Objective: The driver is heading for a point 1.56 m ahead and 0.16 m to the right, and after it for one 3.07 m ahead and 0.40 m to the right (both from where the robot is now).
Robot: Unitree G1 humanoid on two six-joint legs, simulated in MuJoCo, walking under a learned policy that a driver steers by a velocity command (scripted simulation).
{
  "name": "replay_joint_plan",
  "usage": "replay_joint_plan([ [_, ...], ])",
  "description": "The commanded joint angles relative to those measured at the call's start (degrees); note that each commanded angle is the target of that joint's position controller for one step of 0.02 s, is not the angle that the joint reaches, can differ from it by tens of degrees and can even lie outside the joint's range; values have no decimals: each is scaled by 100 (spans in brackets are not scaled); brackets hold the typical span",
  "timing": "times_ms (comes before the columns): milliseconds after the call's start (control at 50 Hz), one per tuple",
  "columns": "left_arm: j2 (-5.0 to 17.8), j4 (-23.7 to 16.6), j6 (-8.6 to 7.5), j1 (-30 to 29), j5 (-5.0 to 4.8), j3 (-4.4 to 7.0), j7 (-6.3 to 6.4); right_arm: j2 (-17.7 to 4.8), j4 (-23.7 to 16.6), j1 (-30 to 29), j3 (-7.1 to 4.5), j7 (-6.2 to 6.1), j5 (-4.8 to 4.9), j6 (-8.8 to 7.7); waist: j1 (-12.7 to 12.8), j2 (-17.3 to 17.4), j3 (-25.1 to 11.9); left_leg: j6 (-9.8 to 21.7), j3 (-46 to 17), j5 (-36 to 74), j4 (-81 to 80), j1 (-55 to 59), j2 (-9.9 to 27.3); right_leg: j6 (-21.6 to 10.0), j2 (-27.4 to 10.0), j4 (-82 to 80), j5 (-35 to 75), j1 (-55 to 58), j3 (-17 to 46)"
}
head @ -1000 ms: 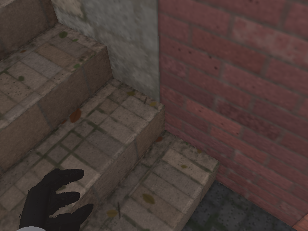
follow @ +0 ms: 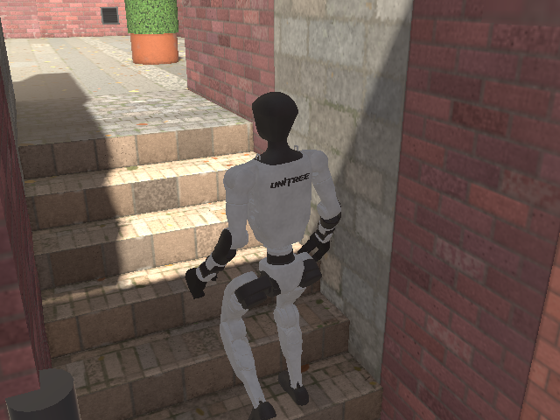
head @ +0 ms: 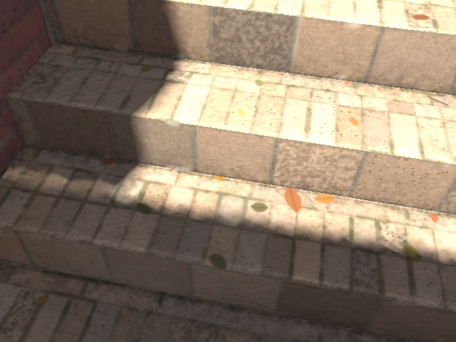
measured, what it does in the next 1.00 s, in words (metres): climbs: left foot, then right foot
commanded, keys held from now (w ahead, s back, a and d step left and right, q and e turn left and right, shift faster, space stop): q+shift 0.18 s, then shift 0.50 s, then e+shift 0.32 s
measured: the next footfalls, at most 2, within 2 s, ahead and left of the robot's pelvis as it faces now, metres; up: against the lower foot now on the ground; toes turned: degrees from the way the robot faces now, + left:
left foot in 0.22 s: +0.12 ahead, +0.14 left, +0.00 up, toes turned +18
right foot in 0.62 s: +0.15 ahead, -0.14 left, +0.00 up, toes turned +19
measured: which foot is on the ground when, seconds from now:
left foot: up 0.00-0.20, down 0.22-1.00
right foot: down 0.00-0.22, up 0.24-0.60, down 0.62-0.98, up 1.00-1.00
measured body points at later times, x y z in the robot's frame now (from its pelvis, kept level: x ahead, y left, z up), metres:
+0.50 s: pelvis +0.09 +0.04 +0.03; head +0.09 +0.06 +0.48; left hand +0.11 +0.32 -0.09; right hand +0.31 -0.15 -0.06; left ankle +0.08 +0.12 -0.70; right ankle +0.10 -0.13 -0.50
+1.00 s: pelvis +0.11 +0.02 +0.03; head +0.12 +0.02 +0.48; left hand +0.17 +0.30 -0.07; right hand +0.38 -0.21 -0.01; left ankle +0.07 +0.11 -0.70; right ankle +0.11 -0.15 -0.69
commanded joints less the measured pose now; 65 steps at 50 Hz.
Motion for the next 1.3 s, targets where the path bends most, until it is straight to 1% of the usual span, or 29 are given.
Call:
replay_joint_plan([
  [20,-469,-386,-550,-755,109,-42,361,537,-541,-212,292,88,105,76,-341,-283,-79,-120,321,-640,-412,-358,777,-726,-714,-2174,856,1121,887],
  [60,34,-539,-479,-622,401,148,271,382,-581,-273,307,118,188,33,-268,-399,-245,-355,439,-283,-1273,-108,911,-597,-714,-2469,167,1180,469],
  [120,1054,-753,-326,-397,403,543,119,154,-754,-595,301,320,171,74,16,-454,272,-545,1459,-1295,-4214,1179,858,-475,-871,-3090,-669,1118,-79],
  [160,1310,-1053,-373,-985,626,633,-6,-72,-675,42,162,295,272,51,-597,-683,376,-117,1023,573,-4008,2551,1014,-471,-1631,-2899,40,547,-102],
  [220,273,-1129,-314,-361,340,368,-4,-775,-452,322,-307,69,185,-102,-486,562,442,811,884,1635,-6582,3410,457,148,-657,-619,-722,794,-726],
  [240,-39,-1238,-209,735,399,322,15,-1670,-671,791,-592,-178,247,-99,-89,2045,-138,2166,-1070,5610,-6519,4406,1405,665,24,1516,-2115,-356,-655],
  [260,42,-1326,-170,1628,412,259,-106,-1864,-1045,355,-526,-257,273,-146,23,2270,-1229,3220,-3436,4777,-7667,4402,2793,849,561,2784,-2504,-319,854],
  [280,482,-1388,-130,722,106,369,-231,-1373,-990,-57,-437,-161,99,-161,-275,1591,108,2511,-3177,2807,-7828,3091,2465,804,633,5148,-1943,-1311,1527],
  [320,1129,-978,-146,711,240,425,-273,-873,-952,-675,-79,-23,161,-49,-209,433,3,1629,-2147,179,-7698,2236,2033,557,280,6655,-890,-2012,1642],
  [340,1049,-873,-177,866,305,335,-289,-683,-858,-727,89,-1,139,-31,-16,-63,228,1446,-1921,-41,-7762,1764,1938,484,204,6225,-450,-1975,1597],
  [380,888,-791,-183,842,261,155,-312,-515,-904,-1000,260,-107,-32,-4,67,138,-79,1311,-1606,-54,-7792,1704,1702,529,235,6232,-63,-1916,1532],
  [460,1071,-336,39,1095,201,119,-475,-290,-1053,-1063,548,-134,69,-137,55,128,-546,1131,-605,1360,-7441,1801,1245,1051,105,5280,756,-1164,1272],
  [540,854,-410,80,1269,170,43,-580,-554,-1371,-1602,462,-97,92,-217,337,235,-603,925,17,4016,-7128,1610,1176,1154,-104,2040,639,699,927],
  [620,269,-204,153,1768,116,-149,-878,-472,-737,-689,400,123,373,-43,155,208,-221,1136,-743,4728,-6549,2560,1598,972,-110,-1543,1178,1925,867],
  [660,812,-326,129,1135,265,-64,-805,-16,-464,447,392,454,398,121,-754,-259,-443,155,-115,2493,-6444,3027,671,320,-191,-1292,2486,1906,1035],
  [680,825,-462,156,903,381,-2,-812,-191,-425,303,336,446,359,162,-707,-108,-332,-26,50,1427,-6578,2842,465,256,-152,-1381,1606,1802,910],
  [700,452,-408,243,551,272,-43,-218,355,-567,-172,479,-51,257,134,-701,310,-248,-169,327,1916,-6844,3282,562,211,-457,-1844,2731,1623,1154],
  [720,576,-428,262,544,234,-82,14,370,-561,-319,487,-276,214,149,-678,277,-209,-257,437,1794,-6872,3267,527,124,-479,-1850,2818,1655,1239],
  [740,741,-486,94,948,145,35,-546,-65,-839,-901,432,-86,246,141,-379,-1111,-140,-399,503,-47,-6784,2988,285,131,-128,-2198,-12,1520,1279],
  [780,843,-740,43,686,277,157,-783,-371,-1098,-1554,276,-148,224,132,-169,-721,469,-283,647,-328,-6553,2117,201,-138,-341,-2508,-840,1365,1912],
  [840,1109,-893,93,1048,275,407,-586,-368,-1398,-1666,171,-588,237,-27,159,-938,319,-213,866,-200,-5791,1263,179,-1232,-1159,-2520,761,2318,3096],
  [900,1049,-862,85,1073,259,441,-446,-363,-1529,-1376,22,-775,217,-149,-44,-1023,289,-20,1059,20,-5598,1705,132,-1487,-1353,-2211,2714,2098,3089],
  [960,970,-966,229,283,370,437,-396,-436,-1618,-806,-84,-853,236,-126,-482,-793,108,470,1187,1980,-6665,3455,163,-702,-484,-1685,2453,800,2250],
  [1000,214,-906,261,1122,485,169,-405,-933,-1372,499,-250,-950,200,-46,-576,752,-1045,2237,-938,5890,-7354,5422,2129,373,747,809,-570,-250,1490],
  [1020,574,-773,154,1324,411,346,-390,-916,-1421,557,-211,-893,-33,-52,-562,1015,-910,2574,-1357,6264,-7511,4779,3037,775,883,3979,-2780,-479,1458],
  [1060,1080,-583,120,1378,247,513,-369,-540,-1451,-957,23,-557,-115,-108,134,560,102,2248,-516,4446,-7961,2734,2965,779,630,6991,-2069,-1046,1493],
  [1120,702,-922,164,468,348,337,-454,148,-1520,-1844,421,-557,-122,-13,207,66,-344,1353,1174,3581,-7863,2475,2046,815,472,6053,-889,-683,1318],
  [1200,498,-729,117,432,158,333,-712,-562,-815,-9,203,-606,-72,-102,-550,427,216,933,899,-1437,-8824,3724,2048,781,415,3732,-1213,-1795,944],
  [1300,415,-765,150,333,285,224,-753,-620,-585,-473,281,-394,-176,-68,-266,447,84,1157,1423,-1210,-9118,3065,2627,158,45,2733,-1525,-640,569],
])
